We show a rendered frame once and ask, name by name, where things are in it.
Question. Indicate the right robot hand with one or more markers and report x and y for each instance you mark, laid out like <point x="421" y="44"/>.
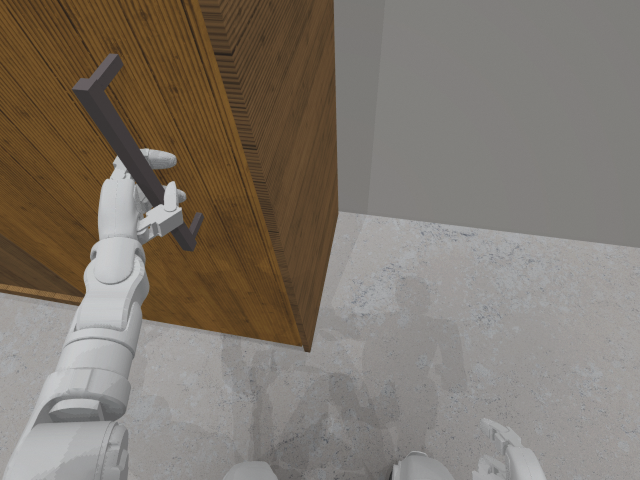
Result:
<point x="520" y="462"/>

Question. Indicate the robot left upper arm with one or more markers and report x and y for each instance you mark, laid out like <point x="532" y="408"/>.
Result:
<point x="95" y="450"/>

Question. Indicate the left robot hand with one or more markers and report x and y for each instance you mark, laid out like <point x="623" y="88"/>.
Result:
<point x="122" y="203"/>

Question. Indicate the right robot shin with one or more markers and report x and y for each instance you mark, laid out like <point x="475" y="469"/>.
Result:
<point x="417" y="453"/>

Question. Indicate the handle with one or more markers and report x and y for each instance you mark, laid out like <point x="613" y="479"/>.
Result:
<point x="90" y="93"/>

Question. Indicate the robot left forearm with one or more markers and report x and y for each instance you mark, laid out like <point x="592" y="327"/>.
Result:
<point x="90" y="382"/>

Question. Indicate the wardrobe door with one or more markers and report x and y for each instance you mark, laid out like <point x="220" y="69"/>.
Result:
<point x="170" y="95"/>
<point x="18" y="268"/>

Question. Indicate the robot right thigh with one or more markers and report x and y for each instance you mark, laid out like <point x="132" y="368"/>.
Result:
<point x="416" y="467"/>

